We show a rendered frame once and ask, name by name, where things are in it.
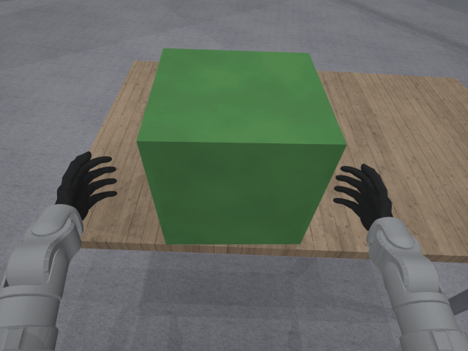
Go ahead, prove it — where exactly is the robot left forearm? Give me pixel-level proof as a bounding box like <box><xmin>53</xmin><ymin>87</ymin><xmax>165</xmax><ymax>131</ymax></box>
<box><xmin>0</xmin><ymin>204</ymin><xmax>83</xmax><ymax>351</ymax></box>

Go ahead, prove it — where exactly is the robot left hand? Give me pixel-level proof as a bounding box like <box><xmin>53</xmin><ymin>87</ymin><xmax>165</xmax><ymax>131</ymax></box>
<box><xmin>55</xmin><ymin>151</ymin><xmax>117</xmax><ymax>221</ymax></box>

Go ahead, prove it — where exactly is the table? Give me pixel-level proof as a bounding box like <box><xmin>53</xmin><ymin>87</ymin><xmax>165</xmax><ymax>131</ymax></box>
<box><xmin>80</xmin><ymin>61</ymin><xmax>468</xmax><ymax>316</ymax></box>

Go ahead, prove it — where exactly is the robot right hand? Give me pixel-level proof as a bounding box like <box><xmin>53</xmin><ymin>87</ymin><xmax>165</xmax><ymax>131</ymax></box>
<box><xmin>333</xmin><ymin>164</ymin><xmax>393</xmax><ymax>231</ymax></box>

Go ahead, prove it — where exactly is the robot right forearm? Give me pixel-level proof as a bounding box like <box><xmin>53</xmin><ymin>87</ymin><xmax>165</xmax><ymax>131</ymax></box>
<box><xmin>366</xmin><ymin>217</ymin><xmax>468</xmax><ymax>351</ymax></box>

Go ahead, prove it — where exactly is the carton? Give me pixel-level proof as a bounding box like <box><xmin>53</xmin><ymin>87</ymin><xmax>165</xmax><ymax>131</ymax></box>
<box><xmin>137</xmin><ymin>48</ymin><xmax>347</xmax><ymax>244</ymax></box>

